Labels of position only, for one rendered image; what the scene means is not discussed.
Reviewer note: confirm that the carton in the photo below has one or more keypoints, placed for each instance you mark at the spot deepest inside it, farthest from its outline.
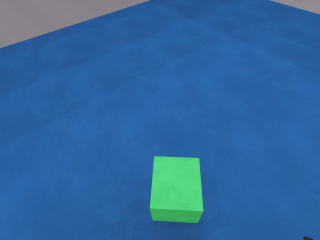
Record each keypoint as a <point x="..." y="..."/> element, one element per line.
<point x="176" y="191"/>

